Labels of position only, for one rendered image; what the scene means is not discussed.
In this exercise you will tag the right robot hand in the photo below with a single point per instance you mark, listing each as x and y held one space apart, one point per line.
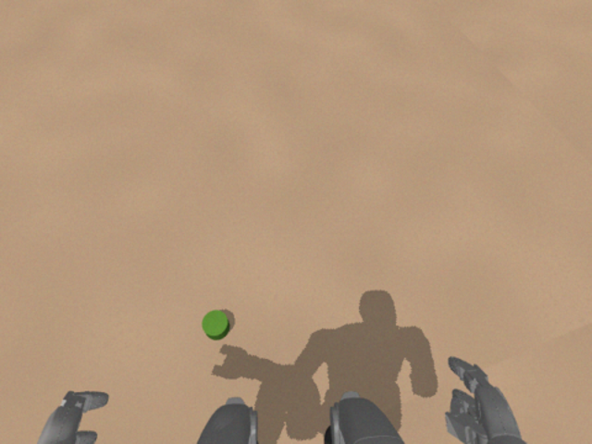
477 420

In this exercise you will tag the left robot hand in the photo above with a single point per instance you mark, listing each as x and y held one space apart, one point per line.
63 424

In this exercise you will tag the tin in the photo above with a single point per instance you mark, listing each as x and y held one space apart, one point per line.
215 325

